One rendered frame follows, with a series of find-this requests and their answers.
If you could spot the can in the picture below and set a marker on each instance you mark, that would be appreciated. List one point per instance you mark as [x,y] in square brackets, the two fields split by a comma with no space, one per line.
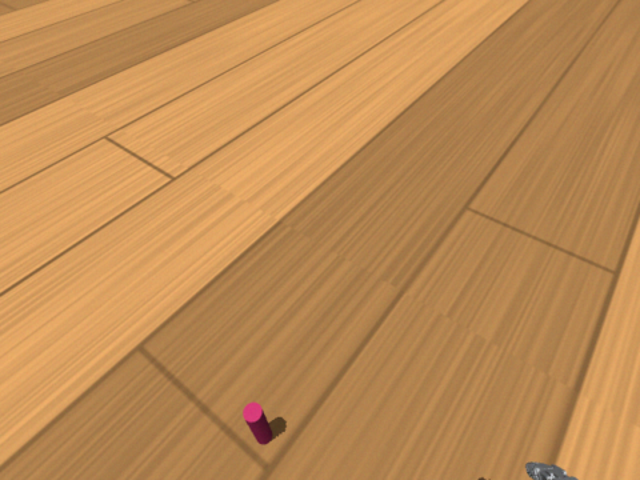
[257,422]

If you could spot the right robot hand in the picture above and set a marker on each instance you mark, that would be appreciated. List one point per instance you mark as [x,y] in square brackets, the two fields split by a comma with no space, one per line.
[541,471]

